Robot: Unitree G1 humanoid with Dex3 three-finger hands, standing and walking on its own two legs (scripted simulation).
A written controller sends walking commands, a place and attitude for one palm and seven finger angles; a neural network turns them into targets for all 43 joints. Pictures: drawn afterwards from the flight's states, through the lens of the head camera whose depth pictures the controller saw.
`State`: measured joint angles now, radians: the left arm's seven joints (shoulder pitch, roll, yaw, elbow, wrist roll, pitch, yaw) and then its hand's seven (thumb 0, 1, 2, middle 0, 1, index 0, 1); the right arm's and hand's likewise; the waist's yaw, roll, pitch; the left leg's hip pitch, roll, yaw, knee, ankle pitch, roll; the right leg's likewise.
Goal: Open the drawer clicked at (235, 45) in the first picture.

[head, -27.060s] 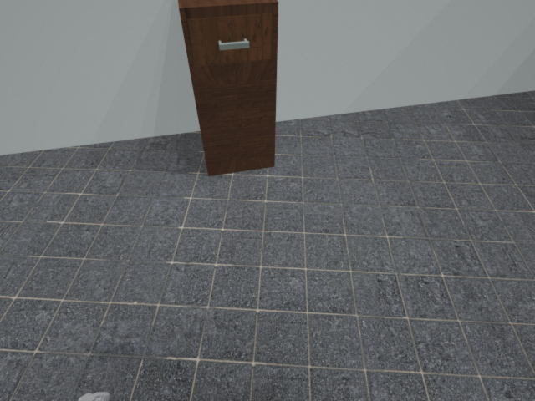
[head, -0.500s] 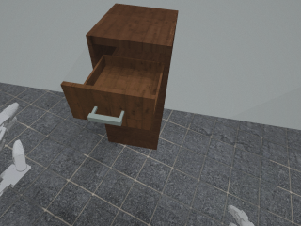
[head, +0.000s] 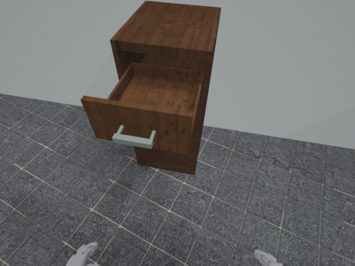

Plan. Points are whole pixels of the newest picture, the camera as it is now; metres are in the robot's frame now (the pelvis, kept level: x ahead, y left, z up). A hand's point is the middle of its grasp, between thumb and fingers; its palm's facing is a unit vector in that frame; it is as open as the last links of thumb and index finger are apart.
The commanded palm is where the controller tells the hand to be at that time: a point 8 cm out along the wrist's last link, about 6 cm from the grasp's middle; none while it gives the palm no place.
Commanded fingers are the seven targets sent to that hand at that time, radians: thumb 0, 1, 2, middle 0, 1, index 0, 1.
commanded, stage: let the arm hang, fingers relaxed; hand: left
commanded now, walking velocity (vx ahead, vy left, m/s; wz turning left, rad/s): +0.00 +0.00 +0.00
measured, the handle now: (135, 136) +0.49 +0.16 -0.04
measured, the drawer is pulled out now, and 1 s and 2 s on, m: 0.30 0.30 0.30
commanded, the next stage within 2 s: look to check the result in 0.88 s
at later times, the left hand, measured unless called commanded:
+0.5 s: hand out of the picture -0.04 +0.18 -0.16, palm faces +0.01 -0.98 -0.19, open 7.3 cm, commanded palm none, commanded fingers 0.00 0.90 0.90 -0.20 -0.30 -0.20 -0.30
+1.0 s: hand out of the picture -0.02 +0.16 -0.17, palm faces +0.02 -0.99 -0.14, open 7.4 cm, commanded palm none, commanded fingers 0.00 0.90 0.90 -0.20 -0.30 -0.20 -0.30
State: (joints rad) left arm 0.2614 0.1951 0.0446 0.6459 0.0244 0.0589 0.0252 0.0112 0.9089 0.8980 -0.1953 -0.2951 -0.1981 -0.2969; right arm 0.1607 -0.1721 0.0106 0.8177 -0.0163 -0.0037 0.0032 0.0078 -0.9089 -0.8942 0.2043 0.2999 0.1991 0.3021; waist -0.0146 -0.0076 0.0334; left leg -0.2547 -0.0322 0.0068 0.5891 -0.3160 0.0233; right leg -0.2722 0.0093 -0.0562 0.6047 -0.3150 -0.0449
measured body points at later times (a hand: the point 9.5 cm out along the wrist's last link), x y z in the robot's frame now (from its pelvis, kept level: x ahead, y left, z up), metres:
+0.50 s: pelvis +0.00 +0.01 +0.01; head +0.01 +0.01 +0.46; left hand -0.04 +0.24 -0.15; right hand -0.05 -0.19 -0.15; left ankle +0.00 +0.11 -0.73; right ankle +0.01 -0.09 -0.73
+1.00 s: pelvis +0.00 +0.01 +0.01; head +0.01 +0.01 +0.46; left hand -0.02 +0.21 -0.15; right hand -0.05 -0.18 -0.15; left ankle +0.00 +0.11 -0.73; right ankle +0.01 -0.09 -0.73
